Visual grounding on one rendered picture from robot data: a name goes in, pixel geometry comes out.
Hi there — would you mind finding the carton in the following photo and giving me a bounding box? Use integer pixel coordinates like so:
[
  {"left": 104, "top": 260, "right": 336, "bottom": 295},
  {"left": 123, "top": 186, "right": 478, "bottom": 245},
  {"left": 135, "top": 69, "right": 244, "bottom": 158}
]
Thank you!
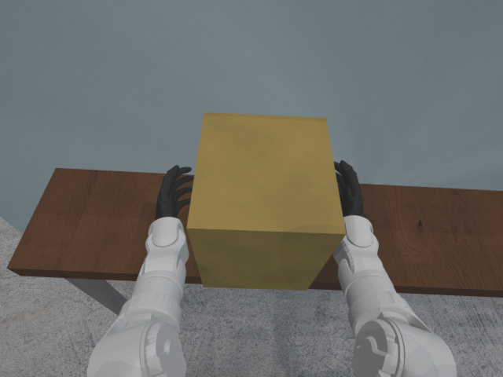
[{"left": 186, "top": 112, "right": 346, "bottom": 291}]

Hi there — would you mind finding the right robot hand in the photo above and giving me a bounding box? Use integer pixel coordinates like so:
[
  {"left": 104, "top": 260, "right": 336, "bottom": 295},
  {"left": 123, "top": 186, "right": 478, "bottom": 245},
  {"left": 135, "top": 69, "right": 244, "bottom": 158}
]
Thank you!
[{"left": 333, "top": 160, "right": 364, "bottom": 218}]

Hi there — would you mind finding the robot left forearm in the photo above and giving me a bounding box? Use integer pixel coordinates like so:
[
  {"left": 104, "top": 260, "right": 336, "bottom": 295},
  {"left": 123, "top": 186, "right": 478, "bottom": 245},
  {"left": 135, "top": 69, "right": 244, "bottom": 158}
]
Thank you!
[{"left": 87, "top": 217, "right": 189, "bottom": 377}]

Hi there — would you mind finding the right robot upper arm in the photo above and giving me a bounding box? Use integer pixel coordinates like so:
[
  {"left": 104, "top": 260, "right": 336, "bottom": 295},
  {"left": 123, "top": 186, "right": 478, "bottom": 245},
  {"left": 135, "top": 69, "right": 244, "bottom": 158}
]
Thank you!
[{"left": 351, "top": 317, "right": 457, "bottom": 377}]

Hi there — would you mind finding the table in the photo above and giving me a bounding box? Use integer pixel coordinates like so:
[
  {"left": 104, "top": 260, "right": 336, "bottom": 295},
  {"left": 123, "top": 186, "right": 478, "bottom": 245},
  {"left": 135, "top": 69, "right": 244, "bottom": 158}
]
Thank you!
[{"left": 7, "top": 168, "right": 503, "bottom": 315}]

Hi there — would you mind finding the left robot hand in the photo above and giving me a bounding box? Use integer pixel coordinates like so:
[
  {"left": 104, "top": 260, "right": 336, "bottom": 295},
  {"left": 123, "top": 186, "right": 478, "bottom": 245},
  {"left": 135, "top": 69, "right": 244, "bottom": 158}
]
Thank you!
[{"left": 156, "top": 165, "right": 194, "bottom": 220}]

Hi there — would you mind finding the left robot upper arm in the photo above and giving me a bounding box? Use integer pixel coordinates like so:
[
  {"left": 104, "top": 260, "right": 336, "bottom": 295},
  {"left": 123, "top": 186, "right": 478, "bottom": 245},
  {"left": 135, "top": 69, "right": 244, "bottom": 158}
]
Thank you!
[{"left": 88, "top": 320, "right": 187, "bottom": 377}]

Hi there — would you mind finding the robot right forearm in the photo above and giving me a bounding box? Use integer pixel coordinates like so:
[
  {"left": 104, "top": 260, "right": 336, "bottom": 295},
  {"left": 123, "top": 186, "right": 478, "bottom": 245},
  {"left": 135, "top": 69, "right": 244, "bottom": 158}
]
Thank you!
[{"left": 332, "top": 215, "right": 457, "bottom": 369}]

